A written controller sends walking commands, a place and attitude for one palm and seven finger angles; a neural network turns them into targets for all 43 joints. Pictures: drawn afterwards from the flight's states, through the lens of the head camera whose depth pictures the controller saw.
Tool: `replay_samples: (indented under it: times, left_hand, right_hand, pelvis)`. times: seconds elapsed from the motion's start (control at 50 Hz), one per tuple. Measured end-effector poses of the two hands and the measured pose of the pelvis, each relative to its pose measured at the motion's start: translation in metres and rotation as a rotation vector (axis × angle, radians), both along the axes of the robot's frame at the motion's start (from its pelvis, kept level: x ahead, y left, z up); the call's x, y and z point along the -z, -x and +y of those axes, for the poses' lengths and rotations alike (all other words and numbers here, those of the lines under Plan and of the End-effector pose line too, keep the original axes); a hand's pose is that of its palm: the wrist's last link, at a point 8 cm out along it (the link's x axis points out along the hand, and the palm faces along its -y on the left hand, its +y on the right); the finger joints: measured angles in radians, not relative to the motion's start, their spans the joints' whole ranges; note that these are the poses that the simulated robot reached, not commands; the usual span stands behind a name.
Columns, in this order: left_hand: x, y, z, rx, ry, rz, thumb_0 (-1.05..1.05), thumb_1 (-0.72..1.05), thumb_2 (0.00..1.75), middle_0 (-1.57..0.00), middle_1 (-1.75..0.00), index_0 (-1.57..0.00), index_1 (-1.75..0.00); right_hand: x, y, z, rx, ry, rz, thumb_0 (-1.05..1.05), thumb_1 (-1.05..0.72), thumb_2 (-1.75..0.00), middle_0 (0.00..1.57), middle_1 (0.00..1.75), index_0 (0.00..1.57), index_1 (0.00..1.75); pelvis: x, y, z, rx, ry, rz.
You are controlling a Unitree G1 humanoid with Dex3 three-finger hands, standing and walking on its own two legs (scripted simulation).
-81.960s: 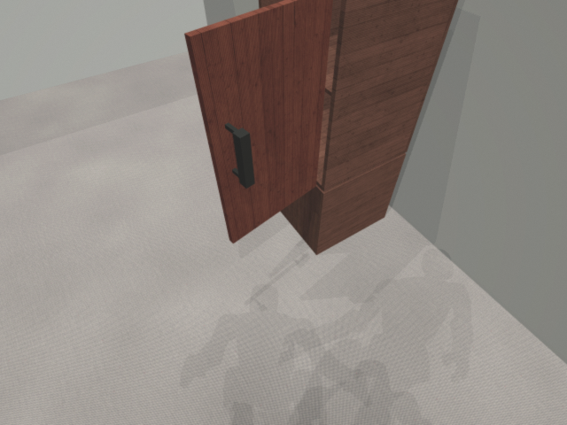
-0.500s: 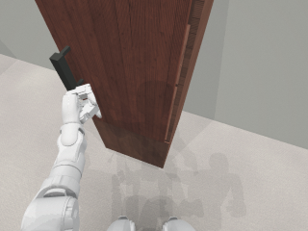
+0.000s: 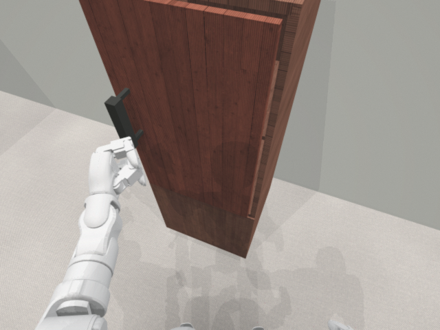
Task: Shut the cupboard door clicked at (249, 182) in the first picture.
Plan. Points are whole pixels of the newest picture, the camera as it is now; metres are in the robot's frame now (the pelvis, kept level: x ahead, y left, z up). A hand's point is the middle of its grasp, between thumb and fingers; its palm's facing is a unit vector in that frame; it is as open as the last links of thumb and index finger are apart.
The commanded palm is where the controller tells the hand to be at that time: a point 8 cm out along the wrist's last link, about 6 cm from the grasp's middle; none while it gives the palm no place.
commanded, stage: draw the hand back to the body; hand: left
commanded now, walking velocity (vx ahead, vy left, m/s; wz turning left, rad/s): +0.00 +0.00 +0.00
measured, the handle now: (128, 119) +0.57 +0.22 +0.04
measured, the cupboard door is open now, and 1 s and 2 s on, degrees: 0 0 0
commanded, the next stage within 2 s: step back with the hand held close in 1.34 s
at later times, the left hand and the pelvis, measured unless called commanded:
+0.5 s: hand (58, 210) +0.27 +0.23 +0.14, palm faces +0.22 -0.95 -0.22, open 3.2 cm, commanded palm +0.23 +0.27 +0.16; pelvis +0.00 +0.02 +0.04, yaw +2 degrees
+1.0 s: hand out of the picture +0.19 +0.29 +0.22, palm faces +0.48 -0.77 -0.43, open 6.4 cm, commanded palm +0.15 +0.32 +0.23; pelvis +0.02 +0.02 +0.06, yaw +3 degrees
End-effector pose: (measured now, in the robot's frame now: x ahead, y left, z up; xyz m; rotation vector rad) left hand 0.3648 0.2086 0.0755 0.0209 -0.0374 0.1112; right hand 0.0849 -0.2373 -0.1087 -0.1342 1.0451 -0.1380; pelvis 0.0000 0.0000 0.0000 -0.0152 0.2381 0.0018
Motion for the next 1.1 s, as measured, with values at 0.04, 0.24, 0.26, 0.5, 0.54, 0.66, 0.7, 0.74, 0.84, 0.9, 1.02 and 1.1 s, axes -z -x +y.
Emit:
replay_samples:
  times: [0.04, 0.24, 0.26, 0.5, 0.54, 0.66, 0.7, 0.74, 0.84, 0.9, 1.02, 1.1]
  left_hand:
    - [-0.005, 0.011, 0.01, -0.012, -0.008, 0.005, 0.02, 0.9, 0.9, -1.3, -1.5, -1.3, -1.5]
    - [-0.035, 0.066, 0.032, 0.033, -0.001, -0.038, 0.02, 0.9, 0.9, -1.3, -1.49, -1.29, -1.49]
    - [-0.037, 0.07, 0.033, 0.039, 0.0, -0.037, 0.02, 0.9, 0.9, -1.29, -1.48, -1.28, -1.48]
    - [-0.079, 0.128, 0.067, -0.117, -0.202, 0.024, 0.02, 0.9, 0.9, -1.06, -1.23, -1.06, -1.23]
    - [-0.087, 0.136, 0.073, -0.15, -0.215, 0.021, 0.02, 0.9, 0.9, -1.01, -1.18, -1.0, -1.18]
    - [-0.105, 0.16, 0.088, -0.22, -0.256, 0.019, 0.02, 0.9, 0.9, -0.85, -1.0, -0.84, -1.0]
    - [-0.109, 0.167, 0.092, -0.242, -0.272, 0.022, 0.02, 0.9, 0.9, -0.8, -0.94, -0.79, -0.94]
    - [-0.114, 0.173, 0.097, -0.266, -0.289, 0.023, 0.02, 0.9, 0.9, -0.74, -0.88, -0.74, -0.88]
    - [-0.13, 0.189, 0.109, -0.329, -0.349, 0.012, 0.02, 0.9, 0.89, -0.61, -0.73, -0.6, -0.73]
    - [-0.143, 0.199, 0.113, -0.358, -0.391, -0.01, 0.02, 0.9, 0.89, -0.53, -0.64, -0.52, -0.64]
    - [-0.166, 0.221, 0.116, -0.4, -0.473, -0.053, 0.02, 0.9, 0.89, -0.37, -0.47, -0.36, -0.47]
    - [-0.161, 0.227, 0.115, -0.427, -0.458, -0.04, 0.02, 0.9, 0.89, -0.29, -0.38, -0.28, -0.39]
  right_hand:
    - [-0.005, 0.005, 0.001, 0.004, 0.001, 0.005, 0.01, -0.91, -0.9, 0.2, 0.3, 0.21, 0.3]
    - [-0.036, -0.024, -0.003, -0.029, 0.067, -0.131, 0.02, -0.91, -0.9, 0.2, 0.3, 0.2, 0.3]
    - [-0.04, -0.031, -0.002, -0.035, 0.07, -0.158, 0.02, -0.91, -0.9, 0.2, 0.3, 0.2, 0.3]
    - [-0.094, -0.112, 0.042, -0.112, 0.047, -0.384, 0.01, -0.91, -0.9, 0.2, 0.3, 0.2, 0.3]
    - [-0.098, -0.119, 0.05, -0.137, 0.036, -0.398, 0.01, -0.91, -0.9, 0.2, 0.3, 0.2, 0.3]
    - [-0.099, -0.129, 0.068, -0.195, 0.002, -0.392, 0.01, -0.9, -0.9, 0.2, 0.3, 0.21, 0.3]
    - [-0.096, -0.128, 0.07, -0.206, -0.004, -0.377, 0.01, -0.9, -0.9, 0.2, 0.3, 0.21, 0.3]
    - [-0.093, -0.127, 0.071, -0.213, -0.008, -0.359, 0.01, -0.9, -0.9, 0.2, 0.3, 0.21, 0.3]
    - [-0.086, -0.121, 0.065, -0.21, -0.008, -0.323, 0.02, -0.9, -0.9, 0.2, 0.3, 0.21, 0.3]
    - [-0.083, -0.118, 0.059, -0.202, -0.006, -0.315, 0.02, -0.9, -0.9, 0.2, 0.3, 0.21, 0.3]
    - [-0.081, -0.116, 0.045, -0.178, 0.0, -0.321, 0.02, -0.9, -0.9, 0.2, 0.3, 0.21, 0.3]
    - [-0.081, -0.116, 0.037, -0.178, 0.008, -0.325, 0.02, -0.9, -0.9, 0.2, 0.3, 0.21, 0.3]
  pelvis:
    - [-0.005, 0.0, 0.001, -0.001, 0.0, -0.022]
    - [-0.019, 0.003, 0.009, -0.028, 0.016, -0.107]
    - [-0.021, 0.004, 0.01, -0.028, 0.015, -0.115]
    - [-0.045, -0.003, 0.02, -0.038, 0.008, -0.235]
    - [-0.048, -0.006, 0.022, -0.042, 0.007, -0.25]
    - [-0.054, -0.013, 0.025, -0.048, 0.002, -0.279]
    - [-0.055, -0.014, 0.025, -0.049, 0.001, -0.283]
    - [-0.055, -0.016, 0.025, -0.05, -0.001, -0.287]
    - [-0.056, -0.019, 0.023, -0.05, -0.002, -0.292]
    - [-0.057, -0.02, 0.022, -0.05, -0.002, -0.293]
    - [-0.057, -0.021, 0.017, -0.047, -0.004, -0.295]
    - [-0.057, -0.017, 0.013, -0.052, -0.008, -0.3]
